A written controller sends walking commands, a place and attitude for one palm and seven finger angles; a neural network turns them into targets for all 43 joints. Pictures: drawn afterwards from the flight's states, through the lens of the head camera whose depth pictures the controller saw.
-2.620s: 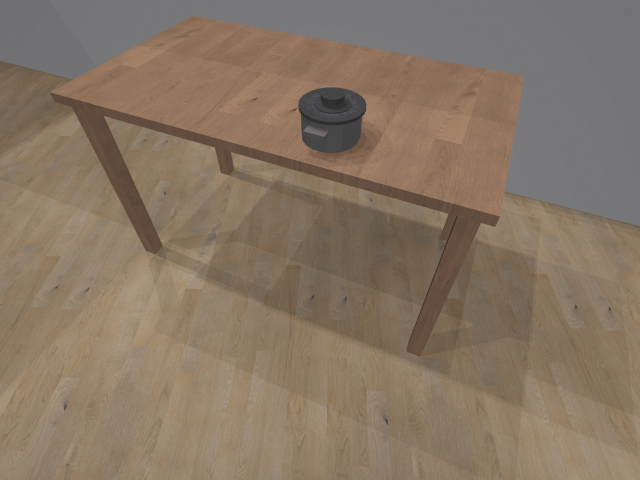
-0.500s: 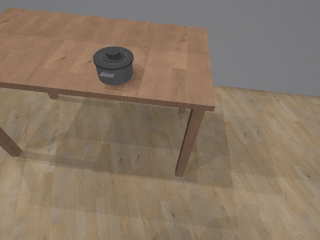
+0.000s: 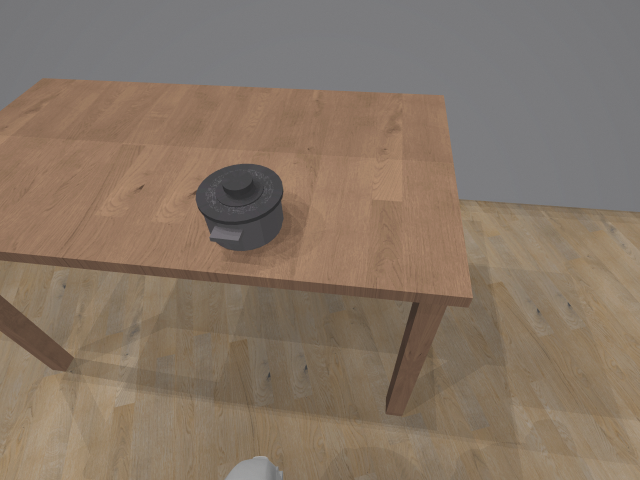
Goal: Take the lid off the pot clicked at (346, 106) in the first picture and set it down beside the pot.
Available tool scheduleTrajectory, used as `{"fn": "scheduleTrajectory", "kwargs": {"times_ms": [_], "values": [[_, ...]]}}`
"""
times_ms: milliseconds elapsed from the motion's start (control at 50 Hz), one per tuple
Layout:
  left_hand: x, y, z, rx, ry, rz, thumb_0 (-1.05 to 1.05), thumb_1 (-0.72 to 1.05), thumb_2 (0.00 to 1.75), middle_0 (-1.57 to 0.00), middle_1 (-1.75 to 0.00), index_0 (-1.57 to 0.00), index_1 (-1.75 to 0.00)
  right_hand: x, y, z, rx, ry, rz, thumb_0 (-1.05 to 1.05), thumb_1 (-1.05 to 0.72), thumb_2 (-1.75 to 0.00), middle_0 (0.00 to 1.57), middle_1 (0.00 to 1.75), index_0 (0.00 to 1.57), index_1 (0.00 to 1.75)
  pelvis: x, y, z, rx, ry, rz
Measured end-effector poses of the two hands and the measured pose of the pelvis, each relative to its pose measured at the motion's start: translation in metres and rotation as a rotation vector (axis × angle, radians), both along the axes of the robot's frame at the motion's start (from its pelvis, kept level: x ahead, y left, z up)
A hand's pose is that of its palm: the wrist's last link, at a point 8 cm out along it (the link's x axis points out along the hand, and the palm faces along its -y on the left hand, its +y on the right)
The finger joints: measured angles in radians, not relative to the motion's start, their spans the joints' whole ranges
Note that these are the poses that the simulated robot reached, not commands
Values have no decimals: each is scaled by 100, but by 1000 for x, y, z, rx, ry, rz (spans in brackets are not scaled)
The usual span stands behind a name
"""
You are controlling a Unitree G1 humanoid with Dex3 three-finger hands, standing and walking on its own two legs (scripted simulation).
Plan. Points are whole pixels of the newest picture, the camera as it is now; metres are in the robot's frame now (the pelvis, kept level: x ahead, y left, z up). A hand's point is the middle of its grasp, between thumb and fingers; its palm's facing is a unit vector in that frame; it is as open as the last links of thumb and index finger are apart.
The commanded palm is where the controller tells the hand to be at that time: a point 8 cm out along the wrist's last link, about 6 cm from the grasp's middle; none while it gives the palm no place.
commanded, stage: come to a stop and stand still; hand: left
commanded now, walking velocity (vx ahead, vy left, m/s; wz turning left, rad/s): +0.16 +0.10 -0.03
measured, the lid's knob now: (237, 182) +0.57 +0.20 +0.03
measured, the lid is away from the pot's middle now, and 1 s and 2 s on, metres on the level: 0.00 0.00 0.00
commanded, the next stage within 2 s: look again from close up in 0.98 s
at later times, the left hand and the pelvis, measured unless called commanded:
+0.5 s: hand out of the picture +0.10 +0.26 -0.18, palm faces +0.01 -0.96 -0.26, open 7.4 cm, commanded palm none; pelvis +0.04 +0.05 -0.02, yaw -3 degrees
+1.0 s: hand out of the picture +0.06 +0.19 -0.18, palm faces -0.01 -0.98 -0.20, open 7.3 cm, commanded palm none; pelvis +0.03 +0.02 -0.01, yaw -3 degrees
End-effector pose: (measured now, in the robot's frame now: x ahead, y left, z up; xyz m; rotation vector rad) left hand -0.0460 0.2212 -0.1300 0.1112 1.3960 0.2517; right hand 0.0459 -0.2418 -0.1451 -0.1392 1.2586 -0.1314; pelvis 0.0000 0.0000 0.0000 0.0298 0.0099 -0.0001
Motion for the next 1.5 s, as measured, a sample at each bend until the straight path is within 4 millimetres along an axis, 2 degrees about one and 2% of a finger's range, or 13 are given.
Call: {"fn": "scheduleTrajectory", "kwargs": {"times_ms": [100,160,220,280,380,500,580,680,780,860,1020,1180,1500], "values": [[-3,16,-9,-46,105,44,0,91,89,-20,-30,-20,-30,63,25,6,-30,-38,57,1,-92,-90,19,30,19,30,34,26,-4,-15,-3,1],[5,33,-28,-68,157,52,1,91,89,-20,-30,-20,-30,96,47,1,-58,-81,79,1,-91,-90,19,30,20,30,56,45,-18,-48,-15,-13],[24,49,-42,-65,180,31,1,91,89,-20,-30,-20,-30,114,70,2,-62,-96,74,1,-91,-90,19,30,20,30,64,53,-22,-30,-28,-18],[52,63,-43,-49,147,4,1,91,89,-20,-30,-20,-30,119,88,4,-48,-98,59,0,-91,-90,19,30,20,30,64,57,-18,-39,-29,-23],[101,80,-38,-12,29,-58,0,91,89,-20,-30,-20,-30,110,91,5,-30,-112,3,-1,-92,-90,20,30,20,30,53,57,-16,-37,-17,-47],[140,81,-20,45,-105,-125,0,91,89,-20,-30,-20,-30,74,65,-8,-21,-82,-50,0,-91,-90,20,30,21,30,39,49,-18,-31,-13,-55],[139,67,-13,80,-138,-159,0,91,89,-20,-30,-20,-30,37,41,-21,-8,-21,-103,0,-91,-90,20,30,20,30,33,36,-22,-18,-22,-54],[128,44,-8,44,-99,-173,0,91,89,-20,-30,-20,-30,-11,28,-15,-11,90,-151,0,-91,-90,19,30,20,30,36,28,-11,-18,-14,-71],[126,28,-23,-12,-76,-170,1,92,89,-20,-30,-20,-30,-50,31,-16,-33,184,-163,1,-91,-90,19,30,20,30,40,26,-15,-50,-7,-61],[123,26,-25,-25,-61,-145,1,94,89,-20,-30,-20,-30,-67,45,-8,-13,251,-140,1,-91,-90,19,30,20,30,38,21,-9,-33,-20,-56],[99,22,-20,-30,-23,-121,1,93,89,-20,-30,-20,-30,-60,66,-12,50,231,-115,1,-91,-90,19,30,20,30,35,20,-6,-31,-31,-47],[75,27,-28,-28,-16,-125,1,91,89,-20,-30,-20,-30,-36,64,-21,30,112,-86,2,-93,-90,20,30,20,30,29,34,-16,-51,-24,-37],[82,48,-31,-36,-22,-119,1,91,89,-20,-30,-20,-30,-10,64,-9,-27,72,-51,2,-93,-90,19,30,20,30,37,47,-15,-37,-14,-44]]}}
